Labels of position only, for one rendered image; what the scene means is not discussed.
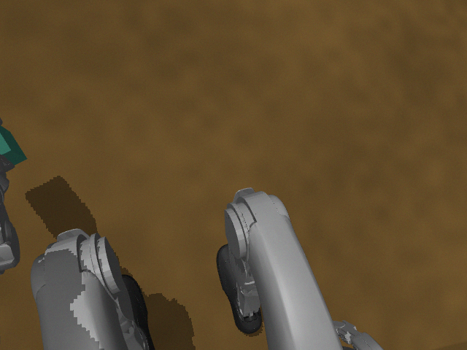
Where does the right robot foot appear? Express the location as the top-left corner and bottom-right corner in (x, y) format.
(217, 244), (262, 334)

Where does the left robot foot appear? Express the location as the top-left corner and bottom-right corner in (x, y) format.
(122, 274), (155, 350)

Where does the left robot hand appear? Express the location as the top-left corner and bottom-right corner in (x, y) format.
(0, 118), (15, 172)

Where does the left robot arm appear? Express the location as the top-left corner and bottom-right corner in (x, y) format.
(0, 158), (20, 275)

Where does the right robot hand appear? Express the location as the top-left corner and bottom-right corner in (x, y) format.
(333, 320), (384, 350)

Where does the cube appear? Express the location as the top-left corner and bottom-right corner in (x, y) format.
(0, 126), (27, 165)

